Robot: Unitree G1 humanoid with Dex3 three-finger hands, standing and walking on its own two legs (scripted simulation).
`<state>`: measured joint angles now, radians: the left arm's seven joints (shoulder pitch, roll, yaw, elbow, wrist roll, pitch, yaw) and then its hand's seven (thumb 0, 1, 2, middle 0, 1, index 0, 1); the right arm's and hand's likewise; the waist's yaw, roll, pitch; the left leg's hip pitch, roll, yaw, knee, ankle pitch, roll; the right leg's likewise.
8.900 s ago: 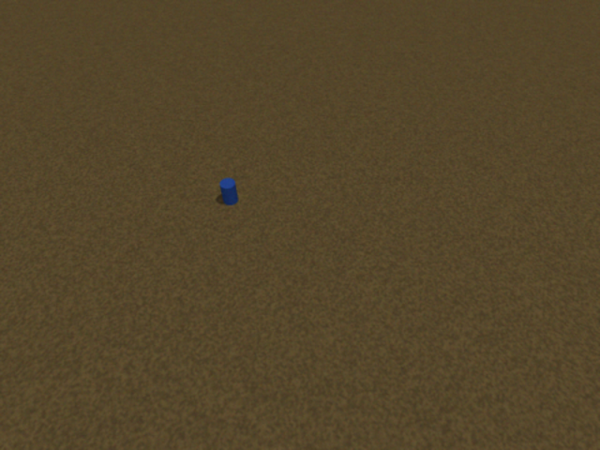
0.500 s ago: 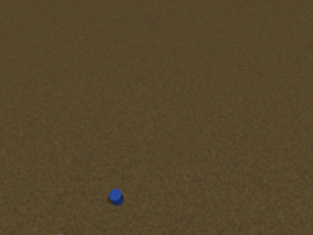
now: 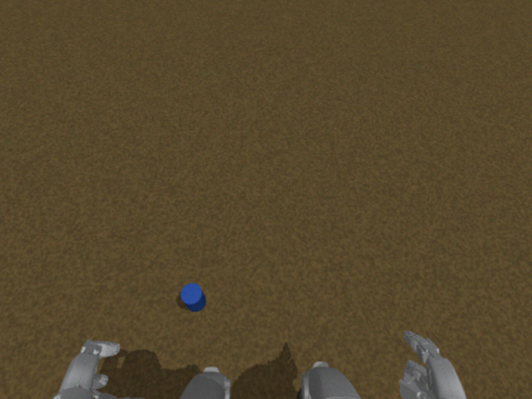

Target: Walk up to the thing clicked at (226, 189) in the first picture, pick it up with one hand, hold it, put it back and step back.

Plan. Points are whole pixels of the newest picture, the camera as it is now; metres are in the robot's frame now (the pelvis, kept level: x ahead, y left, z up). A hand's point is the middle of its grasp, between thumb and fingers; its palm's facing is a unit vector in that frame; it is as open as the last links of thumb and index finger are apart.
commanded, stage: rise first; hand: left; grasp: from above
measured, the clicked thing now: (193, 297) +0.42 +0.22 -0.66
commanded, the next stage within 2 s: none
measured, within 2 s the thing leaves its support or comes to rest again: neither
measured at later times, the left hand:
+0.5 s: hand (133, 372) +0.18 +0.26 -0.28, palm faces -0.39 -0.64 -0.66, open 14.0 cm
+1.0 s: hand (155, 328) +0.29 +0.28 -0.44, palm faces -0.47 -0.21 -0.86, open 13.9 cm
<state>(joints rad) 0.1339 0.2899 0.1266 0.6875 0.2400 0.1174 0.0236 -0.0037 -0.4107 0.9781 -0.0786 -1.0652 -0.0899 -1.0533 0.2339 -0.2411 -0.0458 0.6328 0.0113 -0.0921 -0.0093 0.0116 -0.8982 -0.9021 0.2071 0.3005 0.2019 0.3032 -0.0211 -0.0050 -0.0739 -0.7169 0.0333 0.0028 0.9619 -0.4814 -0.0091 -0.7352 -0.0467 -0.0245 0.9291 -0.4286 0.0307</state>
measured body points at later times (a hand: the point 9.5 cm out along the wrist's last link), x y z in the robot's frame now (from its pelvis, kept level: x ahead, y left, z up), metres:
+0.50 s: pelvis -0.04 +0.00 -0.13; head +0.12 +0.01 +0.29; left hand +0.20 +0.30 -0.24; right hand +0.17 -0.26 -0.23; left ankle -0.01 +0.12 -0.68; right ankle +0.01 -0.14 -0.68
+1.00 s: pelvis -0.10 +0.00 -0.30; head +0.11 +0.02 +0.10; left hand +0.31 +0.29 -0.39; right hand +0.00 -0.28 -0.43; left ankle -0.01 +0.12 -0.68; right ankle +0.01 -0.14 -0.68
